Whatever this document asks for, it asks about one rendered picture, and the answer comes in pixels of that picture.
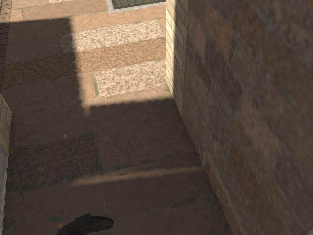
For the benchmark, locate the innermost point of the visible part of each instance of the left robot hand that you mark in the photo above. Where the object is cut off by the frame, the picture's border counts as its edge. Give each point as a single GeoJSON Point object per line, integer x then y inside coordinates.
{"type": "Point", "coordinates": [85, 224]}

